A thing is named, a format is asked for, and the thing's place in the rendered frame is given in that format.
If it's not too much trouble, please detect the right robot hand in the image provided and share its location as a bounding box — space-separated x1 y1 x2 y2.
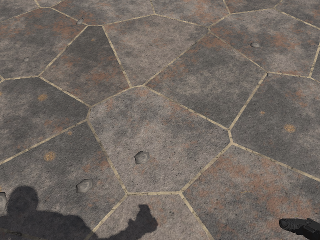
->
279 218 320 240

